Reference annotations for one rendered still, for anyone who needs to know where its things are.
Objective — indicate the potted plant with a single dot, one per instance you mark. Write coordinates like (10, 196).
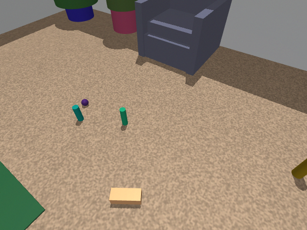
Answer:
(123, 15)
(77, 10)

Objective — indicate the armchair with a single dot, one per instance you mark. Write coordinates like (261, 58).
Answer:
(180, 33)

